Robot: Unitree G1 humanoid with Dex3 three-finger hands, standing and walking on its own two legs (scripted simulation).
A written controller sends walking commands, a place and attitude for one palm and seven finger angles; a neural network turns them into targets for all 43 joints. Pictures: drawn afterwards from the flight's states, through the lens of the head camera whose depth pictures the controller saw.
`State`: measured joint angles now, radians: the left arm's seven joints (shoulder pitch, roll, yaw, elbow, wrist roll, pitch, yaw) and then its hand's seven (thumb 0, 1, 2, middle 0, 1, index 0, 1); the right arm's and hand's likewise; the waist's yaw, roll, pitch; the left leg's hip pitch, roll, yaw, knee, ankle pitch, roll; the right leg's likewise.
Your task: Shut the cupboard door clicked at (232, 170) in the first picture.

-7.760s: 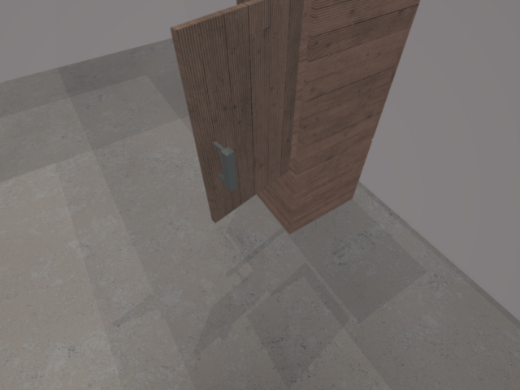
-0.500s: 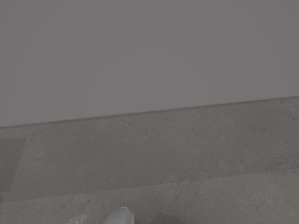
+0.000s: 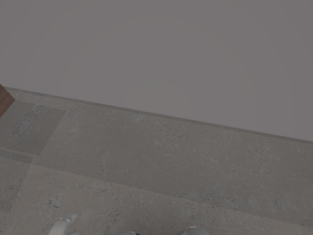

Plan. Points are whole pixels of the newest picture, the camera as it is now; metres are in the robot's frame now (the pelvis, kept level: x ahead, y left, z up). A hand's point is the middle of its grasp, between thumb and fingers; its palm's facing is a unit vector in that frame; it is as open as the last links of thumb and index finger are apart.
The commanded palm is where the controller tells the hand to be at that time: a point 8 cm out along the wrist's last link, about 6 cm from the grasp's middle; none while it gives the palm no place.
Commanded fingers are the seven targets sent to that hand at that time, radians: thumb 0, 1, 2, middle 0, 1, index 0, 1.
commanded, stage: walk to a spot facing it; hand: left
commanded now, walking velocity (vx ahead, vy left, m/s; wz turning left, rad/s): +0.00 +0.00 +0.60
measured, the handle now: out of the picture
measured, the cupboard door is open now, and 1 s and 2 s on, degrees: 100 100 100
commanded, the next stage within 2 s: none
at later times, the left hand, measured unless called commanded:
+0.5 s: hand out of the picture -0.03 +0.19 -0.17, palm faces +0.40 -0.88 -0.24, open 7.3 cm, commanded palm none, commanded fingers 0.00 0.90 0.90 -0.20 -0.30 -0.20 -0.30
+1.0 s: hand (77, 202) +0.21 +0.25 -0.15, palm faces +0.49 -0.84 -0.24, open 7.4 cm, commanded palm none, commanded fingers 0.00 0.90 0.90 -0.20 -0.30 -0.20 -0.30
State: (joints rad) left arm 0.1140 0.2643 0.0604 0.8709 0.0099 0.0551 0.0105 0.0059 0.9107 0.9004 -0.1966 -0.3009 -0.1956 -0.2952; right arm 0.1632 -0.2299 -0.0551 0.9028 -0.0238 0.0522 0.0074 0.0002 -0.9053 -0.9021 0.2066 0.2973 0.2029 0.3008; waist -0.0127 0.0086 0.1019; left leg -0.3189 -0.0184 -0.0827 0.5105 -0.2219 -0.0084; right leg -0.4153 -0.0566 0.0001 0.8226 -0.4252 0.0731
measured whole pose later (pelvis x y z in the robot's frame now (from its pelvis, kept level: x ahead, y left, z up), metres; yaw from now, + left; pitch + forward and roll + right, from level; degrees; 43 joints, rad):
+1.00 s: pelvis +0.20 +0.03 -0.01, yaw +33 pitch +0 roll +1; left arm 0.10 0.18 0.03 0.89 0.02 -0.06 -0.03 0.00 0.91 0.90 -0.20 -0.30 -0.20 -0.30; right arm 0.30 -0.23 -0.06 1.05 -0.01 0.00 0.01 0.00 -0.91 -0.90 0.21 0.30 0.20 0.30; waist -0.04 0.05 0.12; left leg -0.28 0.02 -0.03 1.01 -0.49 0.02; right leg -0.38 -0.08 -0.16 0.66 -0.28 -0.03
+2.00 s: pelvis +0.56 +0.31 -0.01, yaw +47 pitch +0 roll +1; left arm 0.05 0.18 0.03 0.95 0.02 -0.07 -0.02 0.00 0.91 0.90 -0.20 -0.30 -0.20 -0.30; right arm 0.42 -0.16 -0.03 1.15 -0.01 -0.02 -0.01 0.00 -0.91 -0.90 0.20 0.30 0.20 0.30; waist -0.07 0.01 0.11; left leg -0.20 0.03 0.04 0.96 -0.49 0.02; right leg -0.36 -0.06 -0.15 0.62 -0.26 -0.05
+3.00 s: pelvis +0.71 +0.48 +0.00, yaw +76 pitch +2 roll -1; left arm 0.07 0.22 0.04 0.86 0.00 0.04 0.03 0.00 0.91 0.90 -0.20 -0.30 -0.20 -0.30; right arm 0.25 -0.21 -0.07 0.96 -0.02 0.05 -0.01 0.00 -0.91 -0.90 0.21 0.30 0.20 0.30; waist -0.06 0.02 0.07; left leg -0.38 -0.10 -0.14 0.50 -0.15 0.04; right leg -0.32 0.01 0.02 0.65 -0.38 0.06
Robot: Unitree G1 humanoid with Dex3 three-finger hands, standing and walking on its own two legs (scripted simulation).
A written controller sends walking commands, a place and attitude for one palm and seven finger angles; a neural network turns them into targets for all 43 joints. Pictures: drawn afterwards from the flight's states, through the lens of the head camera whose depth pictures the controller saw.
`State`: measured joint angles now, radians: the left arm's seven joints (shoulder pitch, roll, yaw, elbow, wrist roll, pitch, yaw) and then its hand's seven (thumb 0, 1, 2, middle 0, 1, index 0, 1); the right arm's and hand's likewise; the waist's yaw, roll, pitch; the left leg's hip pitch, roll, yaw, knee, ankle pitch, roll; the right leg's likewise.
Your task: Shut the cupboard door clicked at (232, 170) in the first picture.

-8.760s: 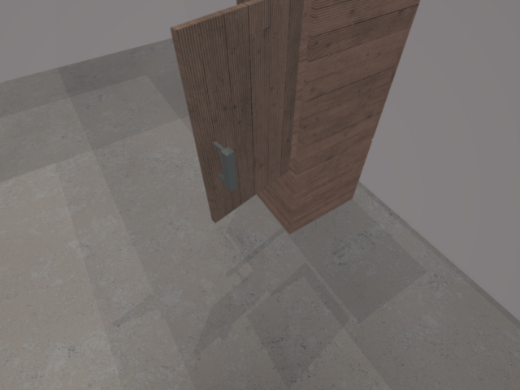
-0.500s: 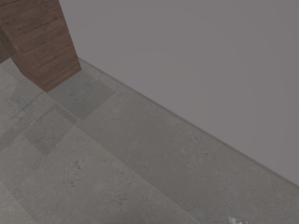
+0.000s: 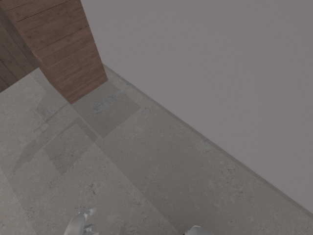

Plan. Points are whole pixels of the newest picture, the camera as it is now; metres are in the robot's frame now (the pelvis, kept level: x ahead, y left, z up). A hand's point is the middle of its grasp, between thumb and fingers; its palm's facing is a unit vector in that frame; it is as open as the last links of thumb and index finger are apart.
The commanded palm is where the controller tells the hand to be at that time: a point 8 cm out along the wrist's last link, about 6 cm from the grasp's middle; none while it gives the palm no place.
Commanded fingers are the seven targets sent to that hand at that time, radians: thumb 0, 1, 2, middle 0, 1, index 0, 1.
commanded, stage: walk to a spot facing it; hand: left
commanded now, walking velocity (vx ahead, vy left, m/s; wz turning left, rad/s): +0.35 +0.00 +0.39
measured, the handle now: out of the picture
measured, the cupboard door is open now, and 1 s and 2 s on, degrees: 100 100 100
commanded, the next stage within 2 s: turn to face it in 1.20 s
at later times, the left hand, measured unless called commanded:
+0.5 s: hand out of the picture +0.11 +0.19 -0.18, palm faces +0.27 -0.95 -0.15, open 7.4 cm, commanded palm none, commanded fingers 0.00 0.90 0.90 -0.20 -0.30 -0.20 -0.30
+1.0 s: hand (104, 112) +0.56 +0.24 -0.14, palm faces +0.16 -0.97 -0.21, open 7.4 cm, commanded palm none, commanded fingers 0.00 0.90 0.90 -0.20 -0.30 -0.20 -0.30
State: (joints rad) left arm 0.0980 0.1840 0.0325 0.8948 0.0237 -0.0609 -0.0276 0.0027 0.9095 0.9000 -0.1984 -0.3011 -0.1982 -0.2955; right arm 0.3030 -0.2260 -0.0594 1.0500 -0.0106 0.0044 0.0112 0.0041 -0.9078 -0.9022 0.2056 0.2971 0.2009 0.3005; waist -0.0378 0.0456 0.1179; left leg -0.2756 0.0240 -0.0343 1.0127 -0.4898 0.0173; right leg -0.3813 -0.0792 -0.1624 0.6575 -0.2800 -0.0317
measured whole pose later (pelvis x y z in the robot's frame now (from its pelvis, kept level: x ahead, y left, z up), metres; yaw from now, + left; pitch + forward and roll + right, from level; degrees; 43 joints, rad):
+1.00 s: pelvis +0.46 +0.04 +0.00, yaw +14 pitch +0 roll +1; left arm 0.05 0.18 0.03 0.95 0.02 -0.07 -0.02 0.00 0.91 0.90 -0.20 -0.30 -0.20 -0.30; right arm 0.42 -0.16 -0.03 1.15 -0.01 -0.02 -0.01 0.00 -0.91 -0.90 0.20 0.30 0.20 0.30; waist -0.07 0.01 0.11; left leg -0.20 0.03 0.04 0.96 -0.49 0.02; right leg -0.36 -0.06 -0.15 0.62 -0.26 -0.05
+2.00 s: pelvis +0.68 +0.10 +0.01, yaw +42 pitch +2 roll -1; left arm 0.07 0.22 0.04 0.86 0.00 0.04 0.03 0.00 0.91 0.90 -0.20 -0.30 -0.20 -0.30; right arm 0.25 -0.21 -0.07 0.96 -0.02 0.05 -0.01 0.00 -0.91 -0.90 0.21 0.30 0.20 0.30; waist -0.06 0.02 0.07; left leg -0.38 -0.10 -0.14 0.50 -0.15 0.04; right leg -0.32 0.01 0.02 0.65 -0.38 0.06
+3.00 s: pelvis +0.74 +0.21 +0.00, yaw +56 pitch +0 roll +2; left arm 0.08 0.19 0.02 0.96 0.02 -0.02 -0.02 0.01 0.91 0.90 -0.20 -0.30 -0.20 -0.30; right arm 0.48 -0.16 -0.01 1.15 -0.02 -0.04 -0.02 0.00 -0.91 -0.90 0.20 0.30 0.20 0.30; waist -0.05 -0.01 0.09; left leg 0.05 -0.06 0.05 0.42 -0.44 0.04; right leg -0.40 -0.04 -0.10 0.61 -0.21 -0.05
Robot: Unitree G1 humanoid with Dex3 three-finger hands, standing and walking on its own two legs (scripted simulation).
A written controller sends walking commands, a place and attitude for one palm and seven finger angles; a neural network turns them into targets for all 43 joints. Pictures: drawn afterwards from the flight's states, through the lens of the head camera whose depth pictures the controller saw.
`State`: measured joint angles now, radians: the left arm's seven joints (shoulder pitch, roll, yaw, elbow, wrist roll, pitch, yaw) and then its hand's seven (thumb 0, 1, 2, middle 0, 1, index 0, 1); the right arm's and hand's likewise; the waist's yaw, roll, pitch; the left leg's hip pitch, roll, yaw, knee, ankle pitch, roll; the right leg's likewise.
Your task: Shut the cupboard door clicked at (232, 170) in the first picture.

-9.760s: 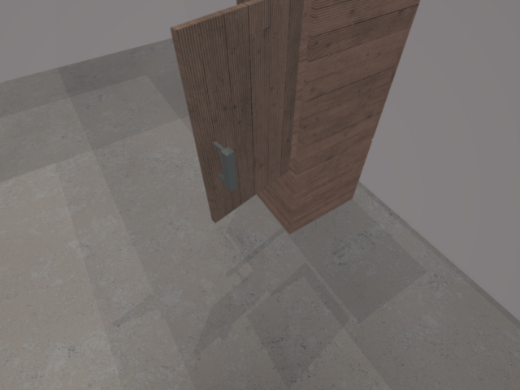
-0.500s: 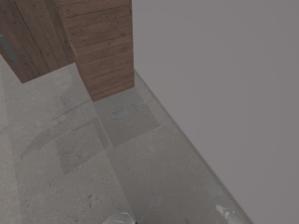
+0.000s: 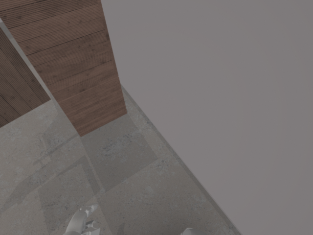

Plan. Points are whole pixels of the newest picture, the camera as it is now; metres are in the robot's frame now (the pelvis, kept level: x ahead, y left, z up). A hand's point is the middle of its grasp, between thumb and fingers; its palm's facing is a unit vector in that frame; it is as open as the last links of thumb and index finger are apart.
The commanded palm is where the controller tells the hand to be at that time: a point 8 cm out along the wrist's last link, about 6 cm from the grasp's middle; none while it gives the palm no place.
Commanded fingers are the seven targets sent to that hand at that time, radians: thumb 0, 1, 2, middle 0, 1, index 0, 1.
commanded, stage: walk to a spot facing it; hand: left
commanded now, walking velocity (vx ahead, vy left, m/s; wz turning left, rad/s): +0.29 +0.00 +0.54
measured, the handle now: out of the picture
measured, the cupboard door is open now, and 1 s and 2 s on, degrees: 100 100 100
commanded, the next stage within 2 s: turn to face it in 0.20 s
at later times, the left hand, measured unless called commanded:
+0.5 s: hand out of the picture +0.12 +0.23 -0.19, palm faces +0.29 -0.94 -0.19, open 7.4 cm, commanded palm none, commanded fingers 0.00 0.90 0.90 -0.20 -0.30 -0.20 -0.30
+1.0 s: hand (79, 187) +0.27 +0.25 -0.14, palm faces +0.43 -0.86 -0.26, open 7.4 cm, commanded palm none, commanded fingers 0.00 0.90 0.90 -0.20 -0.30 -0.20 -0.30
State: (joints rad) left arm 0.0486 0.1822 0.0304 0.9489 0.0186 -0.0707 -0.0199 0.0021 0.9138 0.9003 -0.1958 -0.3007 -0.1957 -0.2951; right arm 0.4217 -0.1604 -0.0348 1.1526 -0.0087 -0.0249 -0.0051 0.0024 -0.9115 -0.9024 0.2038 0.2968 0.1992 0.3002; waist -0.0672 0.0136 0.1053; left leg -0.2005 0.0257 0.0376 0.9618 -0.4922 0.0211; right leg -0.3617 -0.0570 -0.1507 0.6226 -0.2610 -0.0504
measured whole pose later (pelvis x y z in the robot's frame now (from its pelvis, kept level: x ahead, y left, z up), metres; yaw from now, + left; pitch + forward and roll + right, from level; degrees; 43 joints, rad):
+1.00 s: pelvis +0.23 +0.01 +0.01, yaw +28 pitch +2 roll -1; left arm 0.07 0.22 0.04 0.86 0.00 0.04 0.03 0.00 0.91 0.90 -0.20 -0.30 -0.20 -0.30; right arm 0.25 -0.21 -0.07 0.96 -0.02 0.05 -0.01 0.00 -0.91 -0.90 0.21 0.30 0.20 0.30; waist -0.06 0.02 0.07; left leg -0.38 -0.10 -0.14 0.50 -0.15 0.04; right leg -0.32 0.01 0.02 0.65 -0.38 0.06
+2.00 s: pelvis +0.32 +0.10 +0.00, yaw +42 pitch +0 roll +2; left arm 0.08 0.19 0.02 0.96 0.02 -0.02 -0.02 0.01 0.91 0.90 -0.20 -0.30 -0.20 -0.30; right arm 0.48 -0.16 -0.01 1.15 -0.02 -0.04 -0.02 0.00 -0.91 -0.90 0.20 0.30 0.20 0.30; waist -0.05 -0.01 0.09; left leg 0.05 -0.06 0.05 0.42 -0.44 0.04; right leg -0.40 -0.04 -0.10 0.61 -0.21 -0.05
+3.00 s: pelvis +0.44 +0.20 +0.00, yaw +42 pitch +1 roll +0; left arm 0.15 0.25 0.06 0.95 0.02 0.04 0.01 0.00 0.91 0.90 -0.19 -0.30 -0.19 -0.29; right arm 0.22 -0.22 -0.06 1.03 -0.02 0.04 -0.03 0.00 -0.91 -0.90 0.21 0.30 0.20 0.30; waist -0.02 0.00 0.06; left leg -0.37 0.10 0.10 0.53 -0.18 -0.03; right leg -0.23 -0.05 -0.03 0.55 -0.34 0.01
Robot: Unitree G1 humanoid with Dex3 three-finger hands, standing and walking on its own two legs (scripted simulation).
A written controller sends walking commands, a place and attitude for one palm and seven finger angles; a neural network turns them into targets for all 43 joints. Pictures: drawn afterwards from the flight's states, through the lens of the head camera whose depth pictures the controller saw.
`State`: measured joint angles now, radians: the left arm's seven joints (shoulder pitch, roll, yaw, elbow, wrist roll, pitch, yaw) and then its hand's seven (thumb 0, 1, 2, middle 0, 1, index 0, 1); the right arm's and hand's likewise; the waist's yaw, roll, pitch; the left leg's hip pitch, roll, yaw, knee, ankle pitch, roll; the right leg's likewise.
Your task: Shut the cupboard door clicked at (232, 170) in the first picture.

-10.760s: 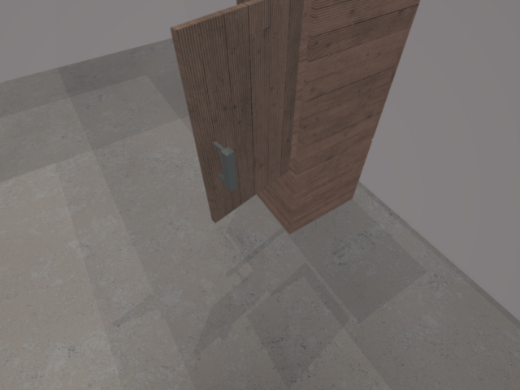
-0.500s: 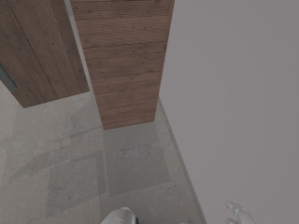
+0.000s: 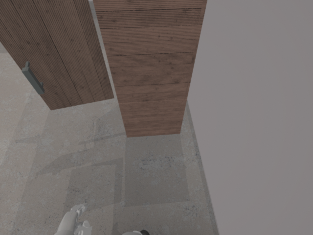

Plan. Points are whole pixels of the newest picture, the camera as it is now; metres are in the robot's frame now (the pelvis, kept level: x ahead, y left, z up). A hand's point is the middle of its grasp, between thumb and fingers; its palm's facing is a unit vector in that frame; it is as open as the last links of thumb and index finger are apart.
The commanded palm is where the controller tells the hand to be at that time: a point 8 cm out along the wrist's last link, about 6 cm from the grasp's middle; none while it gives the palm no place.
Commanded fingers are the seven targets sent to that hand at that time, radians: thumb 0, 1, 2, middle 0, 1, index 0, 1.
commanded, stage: turn to face it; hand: left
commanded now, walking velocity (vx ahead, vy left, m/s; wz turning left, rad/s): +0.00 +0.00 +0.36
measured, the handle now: (34, 78) +0.71 +0.53 -0.10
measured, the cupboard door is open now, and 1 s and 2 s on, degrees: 100 100 100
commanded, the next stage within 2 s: take the last steps up to it in 0.20 s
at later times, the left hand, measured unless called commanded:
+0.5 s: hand out of the picture -0.08 +0.18 -0.17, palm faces +0.31 -0.93 -0.22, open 7.4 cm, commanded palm none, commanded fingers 0.00 0.90 0.90 -0.20 -0.30 -0.20 -0.30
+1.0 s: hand (79, 212) +0.20 +0.24 -0.16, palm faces +0.18 -0.96 -0.20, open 7.4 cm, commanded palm none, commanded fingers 0.00 0.90 0.90 -0.20 -0.30 -0.20 -0.30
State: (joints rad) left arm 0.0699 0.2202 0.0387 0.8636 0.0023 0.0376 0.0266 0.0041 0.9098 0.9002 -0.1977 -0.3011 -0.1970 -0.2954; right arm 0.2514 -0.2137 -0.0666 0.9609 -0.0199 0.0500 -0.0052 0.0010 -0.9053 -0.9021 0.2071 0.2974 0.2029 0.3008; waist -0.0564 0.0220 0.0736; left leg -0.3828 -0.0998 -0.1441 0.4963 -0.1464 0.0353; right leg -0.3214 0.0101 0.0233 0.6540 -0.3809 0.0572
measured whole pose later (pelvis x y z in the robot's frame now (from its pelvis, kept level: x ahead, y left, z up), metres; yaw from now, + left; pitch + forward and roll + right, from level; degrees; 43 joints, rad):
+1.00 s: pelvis +0.12 +0.04 -0.01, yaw +14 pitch +0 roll +2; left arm 0.08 0.19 0.02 0.96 0.02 -0.02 -0.02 0.01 0.91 0.90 -0.20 -0.30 -0.20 -0.30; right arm 0.48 -0.16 -0.01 1.15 -0.02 -0.04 -0.02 0.00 -0.91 -0.90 0.20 0.30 0.20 0.30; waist -0.05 -0.01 0.09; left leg 0.05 -0.06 0.05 0.42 -0.44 0.04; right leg -0.40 -0.04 -0.10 0.61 -0.21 -0.05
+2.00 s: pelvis +0.27 +0.07 +0.00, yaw +13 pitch +1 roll +0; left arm 0.15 0.25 0.06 0.95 0.02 0.04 0.01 0.00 0.91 0.90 -0.19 -0.30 -0.19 -0.29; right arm 0.22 -0.22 -0.06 1.03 -0.02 0.04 -0.03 0.00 -0.91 -0.90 0.21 0.30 0.20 0.30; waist -0.02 0.00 0.06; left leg -0.37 0.10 0.10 0.53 -0.18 -0.03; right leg -0.23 -0.05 -0.03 0.55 -0.34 0.01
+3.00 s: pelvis +0.29 +0.03 +0.00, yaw +15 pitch -1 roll -1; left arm 0.30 0.14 0.01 1.06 0.02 -0.02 0.05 0.01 0.91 0.90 -0.20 -0.30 -0.20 -0.30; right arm 0.29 -0.18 -0.03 1.03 -0.02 0.00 -0.04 0.00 -0.91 -0.90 0.20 0.30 0.20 0.30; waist -0.01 0.04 0.04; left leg -0.22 0.06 0.03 0.54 -0.30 -0.02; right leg -0.14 0.02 -0.08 0.49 -0.32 -0.03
